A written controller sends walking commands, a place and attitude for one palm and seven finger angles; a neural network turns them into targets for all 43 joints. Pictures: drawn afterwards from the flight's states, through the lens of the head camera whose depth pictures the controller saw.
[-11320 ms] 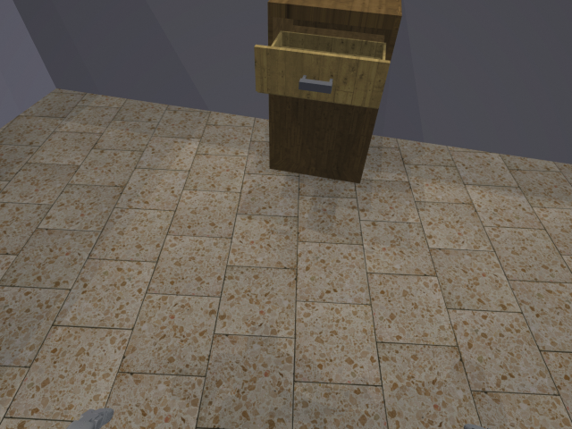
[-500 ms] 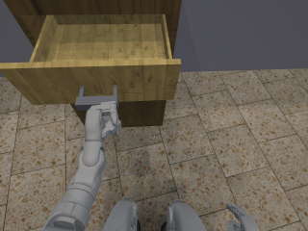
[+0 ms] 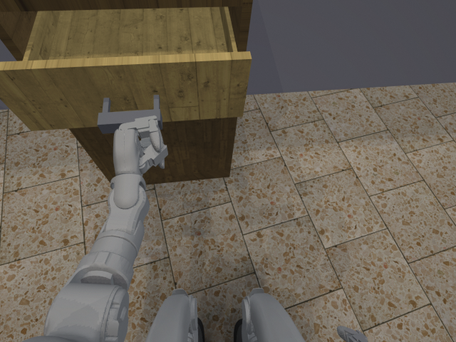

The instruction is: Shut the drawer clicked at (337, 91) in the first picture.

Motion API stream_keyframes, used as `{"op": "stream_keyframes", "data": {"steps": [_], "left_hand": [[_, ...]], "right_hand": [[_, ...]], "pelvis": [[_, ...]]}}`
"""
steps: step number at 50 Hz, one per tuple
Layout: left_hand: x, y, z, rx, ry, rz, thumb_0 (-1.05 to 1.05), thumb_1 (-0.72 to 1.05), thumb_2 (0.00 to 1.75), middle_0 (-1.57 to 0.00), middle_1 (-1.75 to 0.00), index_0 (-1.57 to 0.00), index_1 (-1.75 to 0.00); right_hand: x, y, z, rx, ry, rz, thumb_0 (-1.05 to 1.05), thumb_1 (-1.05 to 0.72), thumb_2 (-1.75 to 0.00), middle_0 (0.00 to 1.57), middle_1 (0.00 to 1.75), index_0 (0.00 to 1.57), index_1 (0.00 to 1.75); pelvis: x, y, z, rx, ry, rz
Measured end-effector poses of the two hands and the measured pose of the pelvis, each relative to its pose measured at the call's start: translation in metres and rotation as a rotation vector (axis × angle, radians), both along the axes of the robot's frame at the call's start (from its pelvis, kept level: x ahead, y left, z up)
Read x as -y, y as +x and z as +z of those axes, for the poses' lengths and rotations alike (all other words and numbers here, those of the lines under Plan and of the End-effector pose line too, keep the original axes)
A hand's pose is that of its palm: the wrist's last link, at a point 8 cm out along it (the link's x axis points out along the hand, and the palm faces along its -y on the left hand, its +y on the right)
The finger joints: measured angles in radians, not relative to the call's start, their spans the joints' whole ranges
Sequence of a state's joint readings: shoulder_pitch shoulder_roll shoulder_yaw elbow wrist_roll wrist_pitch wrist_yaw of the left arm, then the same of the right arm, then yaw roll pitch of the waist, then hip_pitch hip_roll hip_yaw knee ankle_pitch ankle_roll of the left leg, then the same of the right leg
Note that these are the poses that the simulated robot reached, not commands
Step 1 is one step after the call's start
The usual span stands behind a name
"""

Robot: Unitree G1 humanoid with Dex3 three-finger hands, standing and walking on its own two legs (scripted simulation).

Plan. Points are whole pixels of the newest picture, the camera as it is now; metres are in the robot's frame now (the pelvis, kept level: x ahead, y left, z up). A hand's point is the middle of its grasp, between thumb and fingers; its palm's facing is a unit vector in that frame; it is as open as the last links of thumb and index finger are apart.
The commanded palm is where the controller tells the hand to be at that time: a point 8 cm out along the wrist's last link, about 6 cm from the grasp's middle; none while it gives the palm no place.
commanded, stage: push the drawer shut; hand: left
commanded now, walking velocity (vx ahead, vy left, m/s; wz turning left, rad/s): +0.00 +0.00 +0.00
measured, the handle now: (131, 111) +0.53 +0.16 +0.03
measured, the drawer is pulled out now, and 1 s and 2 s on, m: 0.15 0.03 0.00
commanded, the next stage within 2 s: pull the fist back off the drawer in 1.50 s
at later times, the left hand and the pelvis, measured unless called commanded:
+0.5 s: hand (162, 120) +0.51 +0.10 +0.03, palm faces +0.09 -1.00 -0.04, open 3.2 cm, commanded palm +0.49 +0.15 +0.03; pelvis +0.00 +0.00 -0.01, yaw -1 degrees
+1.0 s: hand (160, 95) +0.57 +0.11 +0.03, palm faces +0.08 -1.00 -0.03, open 3.2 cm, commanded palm +0.56 +0.14 +0.03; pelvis +0.00 +0.00 -0.02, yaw -2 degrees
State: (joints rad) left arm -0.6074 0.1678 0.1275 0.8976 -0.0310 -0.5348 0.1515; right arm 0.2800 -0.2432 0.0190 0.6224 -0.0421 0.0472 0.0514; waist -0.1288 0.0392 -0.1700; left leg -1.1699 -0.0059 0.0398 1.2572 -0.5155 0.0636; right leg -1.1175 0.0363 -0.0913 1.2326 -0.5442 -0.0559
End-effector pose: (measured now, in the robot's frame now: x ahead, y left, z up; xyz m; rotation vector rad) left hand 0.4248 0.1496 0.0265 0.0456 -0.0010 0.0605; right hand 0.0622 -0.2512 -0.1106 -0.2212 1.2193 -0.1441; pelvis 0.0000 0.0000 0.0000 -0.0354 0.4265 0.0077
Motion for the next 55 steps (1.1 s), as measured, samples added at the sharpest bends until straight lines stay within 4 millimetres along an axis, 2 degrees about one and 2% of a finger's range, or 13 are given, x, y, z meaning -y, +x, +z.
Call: {"op": "stream_keyframes", "data": {"steps": [30,55], "left_hand": [[-0.004,0.069,0.003,0.000,-0.001,0.025,0.04,0.79,0.90,-1.40,-1.60,-1.40,-1.60],[-0.009,0.133,0.003,-0.024,-0.016,0.026,0.02,0.79,0.90,-1.40,-1.60,-1.40,-1.60]], "right_hand": [[0.006,-0.058,-0.004,-0.162,-0.027,-0.076,0.01,-0.91,-0.90,0.20,0.30,0.20,0.30],[-0.006,-0.104,0.001,-0.311,-0.040,-0.127,0.00,-0.91,-0.90,0.20,0.30,0.20,0.30]], "pelvis": [[0.003,-0.002,-0.010,-0.065,-0.013,-0.009],[-0.002,0.000,-0.022,-0.141,-0.044,-0.012]]}}
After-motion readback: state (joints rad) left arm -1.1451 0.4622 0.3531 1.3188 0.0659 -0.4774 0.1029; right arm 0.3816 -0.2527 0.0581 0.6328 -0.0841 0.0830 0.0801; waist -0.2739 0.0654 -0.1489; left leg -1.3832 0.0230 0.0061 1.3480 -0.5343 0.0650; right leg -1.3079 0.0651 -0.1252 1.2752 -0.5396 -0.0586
